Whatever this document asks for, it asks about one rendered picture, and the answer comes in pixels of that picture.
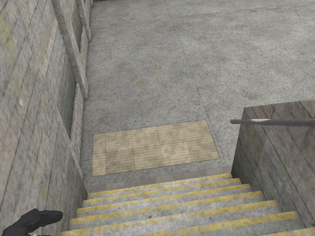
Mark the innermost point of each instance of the stairs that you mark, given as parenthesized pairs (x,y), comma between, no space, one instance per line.
(216,205)

